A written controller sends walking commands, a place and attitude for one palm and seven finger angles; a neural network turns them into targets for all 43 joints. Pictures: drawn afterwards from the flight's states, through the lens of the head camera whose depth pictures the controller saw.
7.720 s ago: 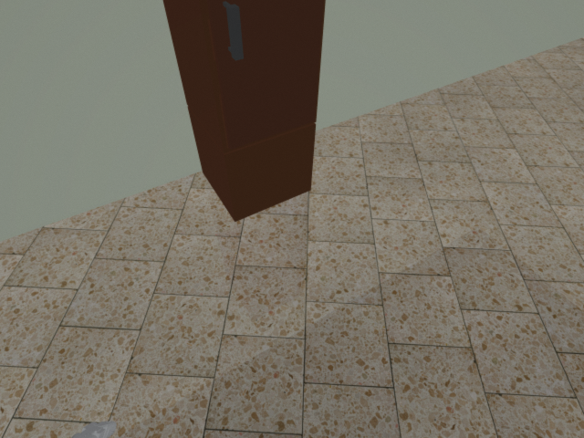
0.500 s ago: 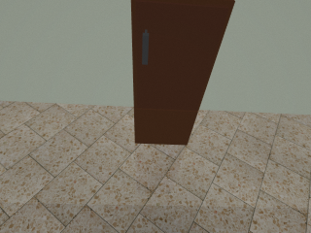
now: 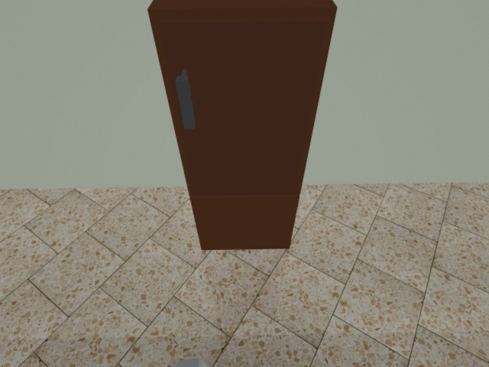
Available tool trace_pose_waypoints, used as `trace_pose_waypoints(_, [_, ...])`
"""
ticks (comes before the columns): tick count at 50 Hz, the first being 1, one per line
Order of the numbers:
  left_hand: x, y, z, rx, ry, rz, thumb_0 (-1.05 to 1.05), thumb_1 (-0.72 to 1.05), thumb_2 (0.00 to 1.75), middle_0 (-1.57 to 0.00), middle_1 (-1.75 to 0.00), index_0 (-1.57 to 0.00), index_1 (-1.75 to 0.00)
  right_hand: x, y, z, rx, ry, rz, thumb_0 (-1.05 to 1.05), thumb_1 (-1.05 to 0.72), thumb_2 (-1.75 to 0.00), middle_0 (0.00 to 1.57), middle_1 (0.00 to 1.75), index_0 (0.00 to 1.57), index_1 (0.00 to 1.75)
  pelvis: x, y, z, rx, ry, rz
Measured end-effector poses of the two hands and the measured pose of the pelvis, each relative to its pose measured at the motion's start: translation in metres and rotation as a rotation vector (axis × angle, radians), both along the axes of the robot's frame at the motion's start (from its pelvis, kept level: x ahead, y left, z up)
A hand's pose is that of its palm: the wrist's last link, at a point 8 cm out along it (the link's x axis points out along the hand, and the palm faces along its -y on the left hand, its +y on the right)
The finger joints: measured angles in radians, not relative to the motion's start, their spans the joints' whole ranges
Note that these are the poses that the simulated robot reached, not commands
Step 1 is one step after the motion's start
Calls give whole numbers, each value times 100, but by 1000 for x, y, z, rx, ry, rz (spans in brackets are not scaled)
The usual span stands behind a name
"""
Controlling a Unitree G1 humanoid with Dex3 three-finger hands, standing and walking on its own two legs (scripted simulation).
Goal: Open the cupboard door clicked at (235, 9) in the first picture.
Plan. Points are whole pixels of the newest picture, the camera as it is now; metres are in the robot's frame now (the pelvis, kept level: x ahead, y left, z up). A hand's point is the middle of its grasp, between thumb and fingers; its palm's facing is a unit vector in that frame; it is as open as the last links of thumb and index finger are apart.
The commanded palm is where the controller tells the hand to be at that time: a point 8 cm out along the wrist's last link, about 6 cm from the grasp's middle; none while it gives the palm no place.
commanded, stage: take the last steps up to it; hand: left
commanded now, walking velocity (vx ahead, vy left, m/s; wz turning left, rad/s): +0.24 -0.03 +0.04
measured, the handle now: (187, 99) +0.72 +0.18 +0.07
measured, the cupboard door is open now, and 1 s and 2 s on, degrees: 0 0 0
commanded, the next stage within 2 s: come to a stop and stand still in 0.24 s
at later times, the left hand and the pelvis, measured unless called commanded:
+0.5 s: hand (154, 366) +0.17 +0.19 -0.18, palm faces +0.04 -0.98 -0.20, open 7.3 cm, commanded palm none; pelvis +0.15 +0.01 +0.00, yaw +0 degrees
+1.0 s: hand (138, 355) +0.19 +0.22 -0.18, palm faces +0.07 -0.97 -0.21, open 7.3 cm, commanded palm none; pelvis +0.12 +0.03 -0.01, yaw +1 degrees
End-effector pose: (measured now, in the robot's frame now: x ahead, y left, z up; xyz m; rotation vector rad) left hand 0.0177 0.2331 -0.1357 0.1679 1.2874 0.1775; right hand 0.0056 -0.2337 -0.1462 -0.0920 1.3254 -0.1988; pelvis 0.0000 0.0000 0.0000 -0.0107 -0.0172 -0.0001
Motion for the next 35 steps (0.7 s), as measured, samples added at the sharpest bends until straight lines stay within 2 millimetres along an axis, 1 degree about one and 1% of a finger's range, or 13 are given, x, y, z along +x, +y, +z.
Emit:
trace_pose_waypoints(4, [-17, -4, -8, -36, 94, 46, 0, 93, 90, -20, -30, -20, -30, 80, 4, 8, -9, -117, 66, 0, -92, -90, 20, 30, 19, 30, 27, 3, -1, -11, 0, 4])
trace_pose_waypoints(8, [-28, -7, -19, -81, 186, 102, 0, 92, 90, -20, -30, -20, -30, 150, 20, 13, -23, -194, 136, 0, -92, -90, 20, 30, 19, 30, 58, 13, -8, -21, -5, 10])
trace_pose_waypoints(10, [-29, -6, -29, -104, 233, 120, 1, 92, 90, -20, -30, -20, -30, 179, 29, 11, -37, -232, 158, 0, -92, -90, 20, 30, 19, 30, 74, 21, -16, -23, -7, 4])
trace_pose_waypoints(12, [-22, -4, -32, -116, 271, 116, 1, 92, 90, -20, -30, -20, -30, 195, 36, 10, -42, -253, 160, 0, -91, -90, 20, 30, 19, 30, 86, 25, -18, -6, -12, -5])
trace_pose_waypoints(14, [-5, -1, -30, -117, 276, 103, 1, 92, 90, -20, -30, -20, -30, 198, 41, 11, -38, -244, 144, 0, -91, -90, 20, 30, 19, 30, 97, 28, -15, 2, -13, -14])
trace_pose_waypoints(16, [19, 3, -25, -111, 251, 87, 1, 91, 90, -20, -30, -20, -30, 194, 44, 11, -29, -209, 123, 0, -91, -90, 20, 30, 19, 30, 107, 28, -10, 8, -10, -15])
trace_pose_waypoints(18, [48, 6, -20, -99, 208, 70, 1, 91, 90, -20, -30, -20, -30, 191, 36, 13, -47, -190, 72, -2, -94, -90, 20, 30, 20, 30, 118, 28, -6, 14, -4, -15])
trace_pose_waypoints(21, [93, 7, -15, -74, 136, 48, 1, 91, 90, -20, -30, -20, -30, 182, 25, 12, -59, -122, 61, -2, -96, -90, 21, 30, 20, 30, 132, 24, -2, 19, 1, -10])
trace_pose_waypoints(23, [121, 5, -13, -56, 89, 35, 1, 91, 90, -20, -30, -20, -30, 175, 19, 7, -53, -68, 56, -2, -95, -90, 20, 30, 20, 30, 141, 18, -2, 24, -2, -4])
trace_pose_waypoints(26, [154, 3, -13, -12, 42, 12, 2, 93, 90, -20, -30, -20, -30, 167, 11, -4, -29, 1, 33, -1, -94, -90, 20, 30, 20, 30, 153, 5, -7, 40, -15, -4])
trace_pose_waypoints(30, [184, -4, -10, 26, 4, -18, 1, 93, 90, -20, -30, -20, -30, 161, 1, -20, 11, 61, -4, 0, -93, -90, 20, 30, 20, 30, 162, -8, -14, 37, -15, -2])
trace_pose_waypoints(32, [195, -7, -6, 33, -16, -24, 1, 93, 90, -20, -30, -20, -30, 160, -1, -22, 18, 83, -6, 0, -92, -90, 20, 30, 19, 30, 162, -10, -13, 35, -9, 5])
trace_pose_waypoints(35, [204, -8, -2, 38, -47, -19, 1, 92, 90, -20, -30, -20, -30, 162, -3, -21, 17, 94, 7, 0, -92, -90, 20, 30, 19, 30, 157, -8, -11, 36, -4, 13])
